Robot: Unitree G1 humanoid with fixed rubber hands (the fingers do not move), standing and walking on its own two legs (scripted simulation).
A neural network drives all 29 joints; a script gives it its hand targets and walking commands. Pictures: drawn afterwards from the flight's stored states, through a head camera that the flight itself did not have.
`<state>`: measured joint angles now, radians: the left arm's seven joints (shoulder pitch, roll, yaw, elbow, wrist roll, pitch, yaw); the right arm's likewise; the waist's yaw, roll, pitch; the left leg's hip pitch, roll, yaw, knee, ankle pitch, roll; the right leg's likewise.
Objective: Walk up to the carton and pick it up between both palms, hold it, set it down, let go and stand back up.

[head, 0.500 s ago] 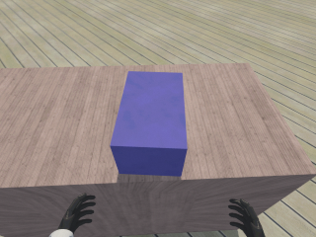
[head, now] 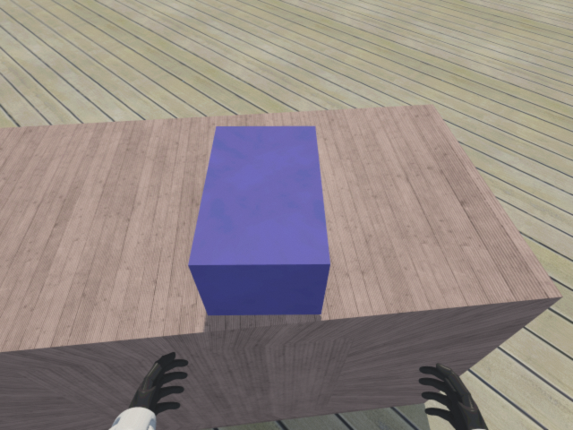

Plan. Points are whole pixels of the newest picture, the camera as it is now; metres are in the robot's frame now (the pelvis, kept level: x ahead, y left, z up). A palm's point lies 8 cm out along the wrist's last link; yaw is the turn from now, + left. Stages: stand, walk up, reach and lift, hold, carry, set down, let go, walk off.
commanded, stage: let go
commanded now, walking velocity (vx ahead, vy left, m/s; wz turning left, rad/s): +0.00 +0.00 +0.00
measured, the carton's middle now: (265, 214) +0.43 +0.07 +0.03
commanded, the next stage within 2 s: stand in 0.08 s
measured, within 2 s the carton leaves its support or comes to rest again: neither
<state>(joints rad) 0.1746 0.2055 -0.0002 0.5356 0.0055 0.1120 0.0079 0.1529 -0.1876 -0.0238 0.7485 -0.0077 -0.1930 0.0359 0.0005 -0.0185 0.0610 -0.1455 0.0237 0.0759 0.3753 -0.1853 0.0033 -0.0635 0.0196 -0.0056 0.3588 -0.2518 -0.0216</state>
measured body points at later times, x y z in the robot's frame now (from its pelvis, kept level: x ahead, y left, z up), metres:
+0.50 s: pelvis +0.00 +0.00 -0.01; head -0.02 +0.00 +0.44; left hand +0.07 +0.26 -0.12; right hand +0.07 -0.26 -0.13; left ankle +0.01 +0.12 -0.75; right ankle -0.03 -0.11 -0.75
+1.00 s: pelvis -0.03 +0.01 -0.01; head -0.05 +0.01 +0.44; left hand +0.00 +0.27 -0.14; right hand +0.00 -0.25 -0.14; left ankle +0.01 +0.12 -0.75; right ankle -0.03 -0.11 -0.75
